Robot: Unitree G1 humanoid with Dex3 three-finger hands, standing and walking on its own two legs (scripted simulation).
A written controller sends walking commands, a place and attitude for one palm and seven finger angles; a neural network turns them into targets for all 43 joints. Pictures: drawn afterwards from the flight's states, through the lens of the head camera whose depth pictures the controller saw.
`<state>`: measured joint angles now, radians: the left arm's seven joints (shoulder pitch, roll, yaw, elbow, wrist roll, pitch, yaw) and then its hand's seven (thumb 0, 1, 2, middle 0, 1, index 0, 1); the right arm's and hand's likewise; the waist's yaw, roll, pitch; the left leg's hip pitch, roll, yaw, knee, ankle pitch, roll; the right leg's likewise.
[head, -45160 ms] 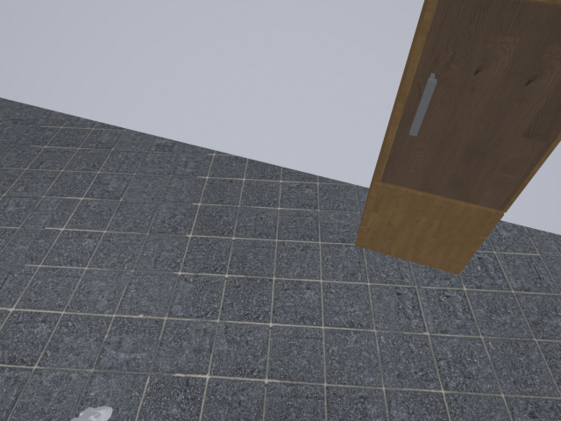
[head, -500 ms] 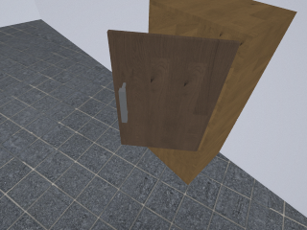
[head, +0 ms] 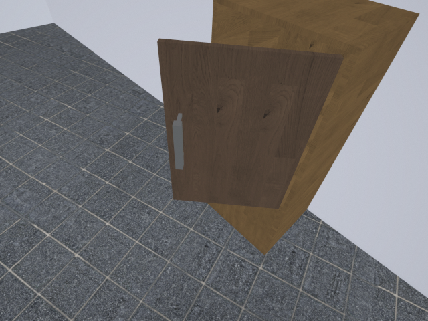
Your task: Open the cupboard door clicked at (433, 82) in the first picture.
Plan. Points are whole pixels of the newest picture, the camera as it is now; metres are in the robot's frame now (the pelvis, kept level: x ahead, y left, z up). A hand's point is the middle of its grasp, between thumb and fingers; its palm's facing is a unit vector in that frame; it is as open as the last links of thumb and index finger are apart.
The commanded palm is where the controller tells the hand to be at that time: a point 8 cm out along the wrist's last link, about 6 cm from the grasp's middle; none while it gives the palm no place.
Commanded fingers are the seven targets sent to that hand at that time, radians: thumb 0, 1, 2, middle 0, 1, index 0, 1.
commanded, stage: look again from close up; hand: left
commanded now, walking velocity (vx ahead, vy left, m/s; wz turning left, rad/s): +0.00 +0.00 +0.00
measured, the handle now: (179, 142) +0.57 +0.13 -0.02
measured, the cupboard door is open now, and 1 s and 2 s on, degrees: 42 42 42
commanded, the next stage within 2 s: raise the hand with hooked fingers in 0.48 s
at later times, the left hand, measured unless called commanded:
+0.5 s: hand out of the picture -0.01 +0.17 -0.18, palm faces +0.00 -0.98 -0.18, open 7.3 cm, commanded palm none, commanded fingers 0.00 0.90 0.90 -0.20 -0.30 -0.20 -0.30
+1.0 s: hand (130, 302) +0.17 +0.17 -0.08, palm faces +0.02 -1.00 +0.01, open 8.5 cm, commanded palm +0.15 +0.24 -0.06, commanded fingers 0.00 0.39 0.68 -0.24 -0.63 -0.24 -0.63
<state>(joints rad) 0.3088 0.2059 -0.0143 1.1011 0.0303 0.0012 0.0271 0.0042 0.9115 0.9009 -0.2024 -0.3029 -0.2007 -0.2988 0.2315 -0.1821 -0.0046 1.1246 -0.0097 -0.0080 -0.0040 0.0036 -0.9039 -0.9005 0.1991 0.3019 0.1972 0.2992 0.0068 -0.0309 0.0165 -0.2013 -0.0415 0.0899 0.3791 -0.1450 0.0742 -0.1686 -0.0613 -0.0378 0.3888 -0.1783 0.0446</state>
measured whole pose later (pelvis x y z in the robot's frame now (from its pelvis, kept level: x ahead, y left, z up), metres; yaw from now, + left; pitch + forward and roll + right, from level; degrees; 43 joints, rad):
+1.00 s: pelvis +0.00 -0.05 -0.10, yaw +2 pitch +13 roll -1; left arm 0.41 0.25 0.23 0.21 -0.33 -0.48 -0.44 0.01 0.62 0.78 -0.22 -0.49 -0.22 -0.49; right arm 0.16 -0.29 -0.06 0.48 0.04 -0.26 -0.02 0.01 -0.90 -0.90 0.20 0.30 0.20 0.30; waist 0.01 -0.03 -0.15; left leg -0.91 0.02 0.01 1.17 -0.48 0.02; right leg -0.85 0.01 -0.05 1.18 -0.55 -0.03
